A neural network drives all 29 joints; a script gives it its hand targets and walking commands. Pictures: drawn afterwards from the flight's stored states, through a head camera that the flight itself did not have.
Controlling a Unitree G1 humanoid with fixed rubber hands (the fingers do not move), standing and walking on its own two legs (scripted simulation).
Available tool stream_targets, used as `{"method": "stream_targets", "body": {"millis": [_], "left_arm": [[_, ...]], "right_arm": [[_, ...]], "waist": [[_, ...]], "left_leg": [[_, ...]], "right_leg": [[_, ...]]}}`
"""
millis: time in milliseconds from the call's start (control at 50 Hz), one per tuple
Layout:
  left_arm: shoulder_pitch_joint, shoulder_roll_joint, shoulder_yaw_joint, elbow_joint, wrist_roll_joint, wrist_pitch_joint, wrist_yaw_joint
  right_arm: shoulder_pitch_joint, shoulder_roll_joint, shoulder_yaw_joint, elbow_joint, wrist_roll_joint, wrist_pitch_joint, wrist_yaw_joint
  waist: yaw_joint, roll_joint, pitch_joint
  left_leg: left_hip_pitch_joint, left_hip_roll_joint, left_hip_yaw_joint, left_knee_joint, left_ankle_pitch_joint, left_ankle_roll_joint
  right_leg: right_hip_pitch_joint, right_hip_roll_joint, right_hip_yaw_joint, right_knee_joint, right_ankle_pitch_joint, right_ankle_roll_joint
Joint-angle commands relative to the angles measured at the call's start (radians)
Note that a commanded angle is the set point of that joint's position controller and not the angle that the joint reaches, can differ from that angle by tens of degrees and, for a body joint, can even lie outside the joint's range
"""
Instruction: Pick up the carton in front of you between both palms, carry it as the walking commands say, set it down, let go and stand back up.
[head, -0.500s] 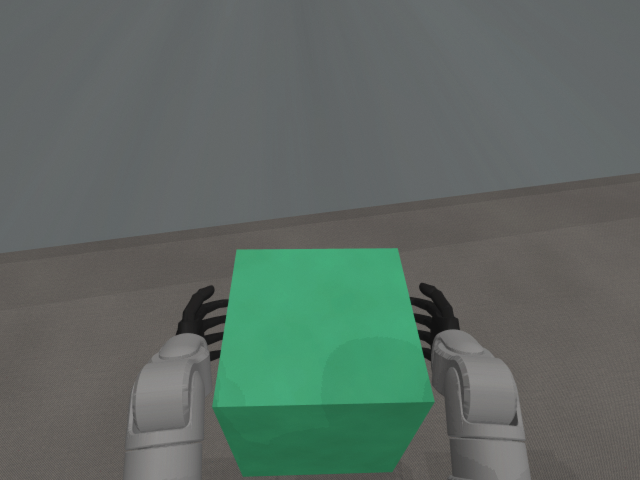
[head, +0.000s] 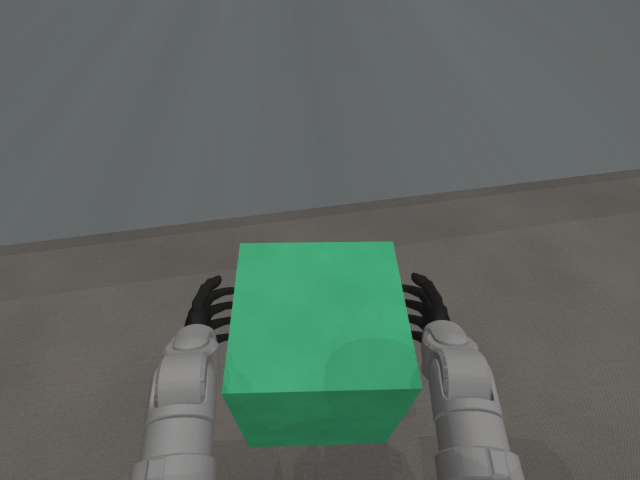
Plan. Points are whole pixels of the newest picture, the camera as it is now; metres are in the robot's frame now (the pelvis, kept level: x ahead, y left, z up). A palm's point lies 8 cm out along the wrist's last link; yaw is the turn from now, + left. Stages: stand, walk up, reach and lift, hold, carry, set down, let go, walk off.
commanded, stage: carry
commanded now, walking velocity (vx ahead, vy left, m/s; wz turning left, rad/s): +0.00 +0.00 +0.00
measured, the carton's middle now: (317, 349) +0.31 +0.00 -0.04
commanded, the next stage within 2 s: hold in 0.96 s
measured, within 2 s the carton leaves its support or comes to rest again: neither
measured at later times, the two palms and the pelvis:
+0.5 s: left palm (203, 353) +0.27 +0.14 +0.04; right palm (446, 348) +0.27 -0.16 +0.04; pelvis -0.02 -0.01 +0.00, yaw +0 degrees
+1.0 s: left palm (208, 360) +0.26 +0.13 +0.04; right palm (454, 355) +0.26 -0.17 +0.04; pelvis -0.03 -0.01 +0.00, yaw -1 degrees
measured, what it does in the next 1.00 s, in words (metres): stands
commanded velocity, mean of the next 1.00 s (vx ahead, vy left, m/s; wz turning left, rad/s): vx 0.00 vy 0.00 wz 0.00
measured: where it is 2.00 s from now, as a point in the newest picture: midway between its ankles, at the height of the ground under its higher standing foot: outside the picture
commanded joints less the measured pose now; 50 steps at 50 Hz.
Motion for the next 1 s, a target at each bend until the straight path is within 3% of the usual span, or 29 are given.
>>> {"method": "stream_targets", "body": {"millis": [0, 220, 940, 960, 980], "left_arm": [[-0.439, -0.888, -0.588, -0.08, -0.253, -0.007, -0.217], [-0.454, -0.876, -0.586, -0.101, -0.257, 0.013, -0.215], [-0.443, -0.875, -0.581, -0.098, -0.255, 0.018, -0.218], [-0.355, -0.891, -0.572, -0.128, -0.259, 0.021, -0.22], [-0.349, -0.844, -0.552, -0.15, -0.249, 0.006, -0.212]], "right_arm": [[-0.426, 0.884, 0.576, -0.073, 0.244, -0.002, 0.207], [-0.445, 0.877, 0.575, -0.088, 0.25, 0.017, 0.21], [-0.435, 0.877, 0.569, -0.082, 0.246, 0.023, 0.211], [-0.356, 0.906, 0.54, -0.043, 0.237, 0.013, 0.218], [-0.349, 0.869, 0.521, -0.064, 0.211, -0.013, 0.205]], "waist": [[-0.001, 0.0, -0.268], [-0.002, 0.006, -0.237], [-0.003, 0.004, -0.248], [0.007, -0.118, -0.104], [-0.006, -0.101, -0.152]], "left_leg": [[0.21, 0.104, -0.109, -0.037, 0.303, 0.009], [0.186, 0.104, -0.118, -0.065, 0.223, 0.001], [0.179, 0.104, -0.115, -0.057, 0.233, -0.012], [0.515, -0.179, -0.263, -0.061, 0.363, 0.004], [0.566, -0.154, -0.283, -0.082, 0.361, 0.01]], "right_leg": [[-0.023, -0.103, 0.073, -0.077, 0.292, -0.015], [-0.065, -0.1, 0.085, -0.099, 0.197, -0.023], [-0.082, -0.098, 0.092, -0.086, 0.233, -0.036], [-0.176, 0.093, 0.263, -0.19, 0.486, -0.035], [-0.148, 0.071, 0.283, -0.187, 0.498, -0.042]]}}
